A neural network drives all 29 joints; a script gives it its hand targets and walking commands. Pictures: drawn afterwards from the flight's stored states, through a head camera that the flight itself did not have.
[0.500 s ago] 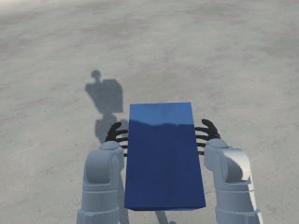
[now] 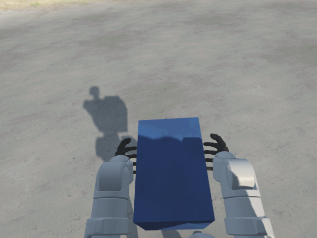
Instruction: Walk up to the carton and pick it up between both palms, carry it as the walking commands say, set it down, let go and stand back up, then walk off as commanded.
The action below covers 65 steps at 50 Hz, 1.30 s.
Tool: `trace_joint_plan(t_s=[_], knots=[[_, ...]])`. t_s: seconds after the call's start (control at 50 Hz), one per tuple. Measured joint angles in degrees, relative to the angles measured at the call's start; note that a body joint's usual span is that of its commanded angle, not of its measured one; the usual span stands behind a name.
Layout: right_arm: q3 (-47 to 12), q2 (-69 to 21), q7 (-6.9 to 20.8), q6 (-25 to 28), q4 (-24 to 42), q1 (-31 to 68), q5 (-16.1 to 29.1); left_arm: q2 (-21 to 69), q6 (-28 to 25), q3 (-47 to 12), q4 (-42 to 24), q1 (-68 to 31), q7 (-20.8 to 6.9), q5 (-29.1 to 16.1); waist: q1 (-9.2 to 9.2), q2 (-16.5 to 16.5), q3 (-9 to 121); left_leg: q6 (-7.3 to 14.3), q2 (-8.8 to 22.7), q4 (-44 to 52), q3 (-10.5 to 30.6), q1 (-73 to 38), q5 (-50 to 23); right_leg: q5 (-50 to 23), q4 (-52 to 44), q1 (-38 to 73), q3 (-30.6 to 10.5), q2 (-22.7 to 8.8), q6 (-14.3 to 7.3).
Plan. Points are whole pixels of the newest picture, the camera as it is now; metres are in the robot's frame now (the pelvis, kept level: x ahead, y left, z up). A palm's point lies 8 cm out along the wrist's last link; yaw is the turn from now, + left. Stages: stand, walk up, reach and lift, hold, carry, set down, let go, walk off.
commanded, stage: carry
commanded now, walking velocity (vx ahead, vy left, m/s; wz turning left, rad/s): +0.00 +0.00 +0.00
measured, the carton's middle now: (171, 175) +0.31 -0.01 +0.00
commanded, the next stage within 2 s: none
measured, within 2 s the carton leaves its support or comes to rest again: neither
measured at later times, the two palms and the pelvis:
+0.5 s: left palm (129, 182) +0.24 +0.09 +0.09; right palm (241, 175) +0.24 -0.16 +0.09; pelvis -0.05 -0.04 +0.03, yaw +1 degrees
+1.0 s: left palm (118, 182) +0.22 +0.11 +0.11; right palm (234, 176) +0.23 -0.14 +0.11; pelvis -0.06 -0.01 +0.03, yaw +0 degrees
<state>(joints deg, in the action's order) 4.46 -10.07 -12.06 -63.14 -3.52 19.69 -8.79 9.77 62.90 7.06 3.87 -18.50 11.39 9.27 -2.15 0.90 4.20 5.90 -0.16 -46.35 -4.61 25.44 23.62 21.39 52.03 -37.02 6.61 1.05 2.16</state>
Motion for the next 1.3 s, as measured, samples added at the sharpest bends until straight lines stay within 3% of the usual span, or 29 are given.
trace_joint_plan(t_s=[0.04, 0.06, 0.1, 0.14, 0.18, 0.24, 0.32, 0.4, 0.58, 0.9, 1.06, 1.24, 1.3], knots=[[0.5, 0.2, 0.5, 1.1, -0.9, -0.7, -0.5, -0.3, -1.9, -0.8, 2.6, 0.9, -0.5, -0.3, -0.23, 2.3, 0.7, -2.3, 1.4, 2.7, 0.7, 0.1, -5.4, 0.7, 16.1, -1.3, -0.7, 1.1, -0.5], [1.2, 0.2, 1.1, 2.2, -2.5, -0.8, -1.1, -0.3, -3.1, -0.8, 4.9, 0.8, -1.2, -0.1, -0.12, 3.1, 1.5, -3.9, 1.8, 4.8, 1.2, 0.0, -8.5, 0.3, 18.0, 0.9, -0.9, 1.3, -0.9], [2.4, 0.1, 1.6, 4.4, -5.9, -0.7, -1.6, -0.2, -5.2, -0.1, 8.6, 0.4, -1.8, 0.2, 0.54, 3.5, 3.0, -5.7, 1.9, 8.4, 1.9, 0.1, -12.9, 1.2, 7.9, 9.7, -1.2, 0.8, -1.5], [-0.3, 0.5, 0.5, 4.3, -1.2, -1.8, 0.0, -0.6, -4.2, -1.3, 2.7, 1.6, -0.2, -1.0, 1.98, 1.4, 3.0, -6.0, 1.2, 8.8, 1.4, 1.5, -13.4, 4.0, -10.3, 19.7, -2.1, -0.4, -1.8], [-1.9, 0.9, -0.3, 5.1, 3.4, -2.7, 0.4, -0.8, -4.5, -2.9, -2.6, 2.7, 0.9, -2.2, 2.92, 1.7, 1.4, -6.3, 1.8, 8.2, 2.8, 2.6, -10.6, 3.3, -12.9, 19.4, -1.5, 1.1, -5.4], [-0.5, 1.0, 0.2, 6.2, 1.6, -3.3, -0.1, -0.7, -4.4, -3.3, -1.8, 2.6, -0.1, -2.4, 3.14, 0.4, 1.7, -6.4, 0.8, 5.8, 3.9, 2.8, -4.4, -1.7, -16.1, 19.2, -0.6, 1.0, -7.5], [2.6, 0.7, 2.0, 9.7, -4.3, -2.2, -0.1, -0.4, -7.8, -1.7, 3.9, 1.3, -2.0, -0.4, 2.45, -0.3, 2.2, -6.0, 0.7, 10.8, 3.5, -2.0, -7.4, -4.3, -19.5, 19.1, -0.7, 1.2, -7.5], [2.1, 0.9, 2.1, 12.7, -2.8, -3.2, 1.3, -0.7, -11.5, -2.1, 2.9, 2.2, -1.6, -0.8, 1.22, -0.7, 1.0, -7.0, 1.1, 16.1, 3.5, -4.6, -12.1, -5.3, -19.7, 18.0, -0.3, 1.3, -7.5], [-0.6, 1.8, 2.3, 11.5, 1.6, -6.9, 2.9, -1.5, -10.0, -4.6, -2.1, 6.1, -1.2, -2.1, 1.21, -0.8, 1.5, -6.6, 1.7, 16.2, 3.0, -3.7, -13.0, -7.7, -21.8, 17.8, -0.8, 2.0, -7.4], [0.8, 1.4, 2.5, 12.4, -2.0, -5.2, 1.7, -1.2, -10.9, -3.8, 0.9, 4.3, -1.2, -1.5, 2.08, -0.7, 2.3, -5.4, 0.8, 16.9, 2.2, -3.3, -13.6, -8.3, -21.9, 17.1, -1.5, 1.0, -6.3], [-3.8, 1.8, -2.2, 2.6, 17.8, -7.2, 5.1, -1.6, -1.2, -7.2, -19.1, 6.3, 3.2, -5.1, 2.89, -0.5, -0.3, -5.1, 1.7, 11.2, 0.5, 1.2, -11.4, -7.0, -16.6, 12.1, -3.0, 1.4, -6.1], [-3.8, 1.8, -3.2, -5.3, 21.8, -7.4, 5.7, -1.3, 7.1, -7.7, -22.3, 5.0, 4.0, -5.3, 2.00, -1.8, -0.8, -4.0, 2.6, 6.9, -2.9, 5.0, -10.8, -7.0, -10.9, 6.4, -5.9, 1.7, -5.2], [-4.2, 1.6, -3.4, -6.4, 22.0, -6.3, 5.7, -1.3, 7.7, -7.0, -22.8, 4.8, 4.3, -5.1, 2.15, -0.9, -1.9, -3.3, 4.1, 6.0, -4.6, 6.1, -11.4, 3.0, 1.2, 2.3, -4.9, 1.0, -3.6]])
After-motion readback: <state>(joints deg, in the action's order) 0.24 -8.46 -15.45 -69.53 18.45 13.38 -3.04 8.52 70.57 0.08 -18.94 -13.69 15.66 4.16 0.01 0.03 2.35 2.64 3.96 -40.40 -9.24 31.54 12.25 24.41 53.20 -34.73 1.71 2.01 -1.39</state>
